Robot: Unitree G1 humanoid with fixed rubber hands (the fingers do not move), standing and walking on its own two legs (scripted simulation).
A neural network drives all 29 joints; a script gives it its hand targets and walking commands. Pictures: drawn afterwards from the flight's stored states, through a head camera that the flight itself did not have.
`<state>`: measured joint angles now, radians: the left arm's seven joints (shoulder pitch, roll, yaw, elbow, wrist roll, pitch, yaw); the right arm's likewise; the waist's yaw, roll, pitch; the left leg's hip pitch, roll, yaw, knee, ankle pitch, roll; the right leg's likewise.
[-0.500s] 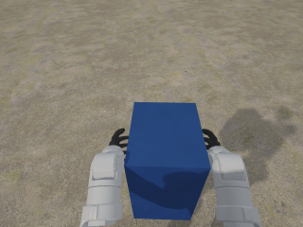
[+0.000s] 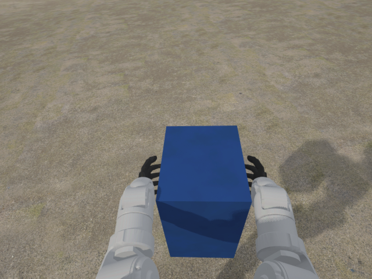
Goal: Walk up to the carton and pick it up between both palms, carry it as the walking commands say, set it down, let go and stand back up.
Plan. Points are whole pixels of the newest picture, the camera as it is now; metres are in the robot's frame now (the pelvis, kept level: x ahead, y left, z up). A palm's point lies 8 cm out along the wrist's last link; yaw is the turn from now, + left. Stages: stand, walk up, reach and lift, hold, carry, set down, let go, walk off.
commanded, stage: set down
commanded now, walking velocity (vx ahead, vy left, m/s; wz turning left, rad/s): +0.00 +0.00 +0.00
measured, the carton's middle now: (201, 195) +0.33 -0.03 -0.01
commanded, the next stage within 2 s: none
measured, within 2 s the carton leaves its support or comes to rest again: neither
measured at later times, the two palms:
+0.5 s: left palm (149, 200) +0.35 +0.11 -0.06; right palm (247, 200) +0.32 -0.15 -0.05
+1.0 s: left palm (160, 207) +0.38 +0.09 -0.15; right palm (246, 207) +0.35 -0.17 -0.14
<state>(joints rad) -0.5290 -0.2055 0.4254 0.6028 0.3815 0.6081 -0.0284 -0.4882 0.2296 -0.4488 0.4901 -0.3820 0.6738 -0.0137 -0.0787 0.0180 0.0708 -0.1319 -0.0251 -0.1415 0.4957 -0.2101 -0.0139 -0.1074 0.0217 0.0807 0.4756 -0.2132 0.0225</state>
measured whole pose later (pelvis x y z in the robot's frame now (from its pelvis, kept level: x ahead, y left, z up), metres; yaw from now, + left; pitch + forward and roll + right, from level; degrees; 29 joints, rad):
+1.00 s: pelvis -0.02 +0.01 -0.09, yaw -1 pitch +28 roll +0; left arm -0.63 -0.17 0.37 0.61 0.29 0.21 0.05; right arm -0.59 0.20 -0.48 0.51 -0.30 0.25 0.00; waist -0.07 0.02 -0.10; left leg -1.18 -0.08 -0.13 1.05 -0.35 -0.04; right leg -1.17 0.06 0.12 1.05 -0.37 0.05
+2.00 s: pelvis -0.04 +0.02 -0.23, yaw -2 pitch +42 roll -1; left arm -1.00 -0.07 0.40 0.79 0.25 0.20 0.12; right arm -0.92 0.09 -0.53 0.67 -0.23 0.22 -0.06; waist -0.07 0.04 -0.12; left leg -1.85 -0.16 -0.14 1.62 -0.50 -0.07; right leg -1.82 0.12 0.13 1.61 -0.52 0.11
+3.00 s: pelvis -0.06 +0.01 -0.35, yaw -3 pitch +46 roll -2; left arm -1.33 0.06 0.35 0.89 0.18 0.21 0.15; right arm -1.23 -0.03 -0.51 0.73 -0.19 0.24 -0.10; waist -0.06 0.03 0.11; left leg -2.23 -0.20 -0.13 1.99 -0.56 -0.11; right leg -2.21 0.16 0.11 1.98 -0.57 0.13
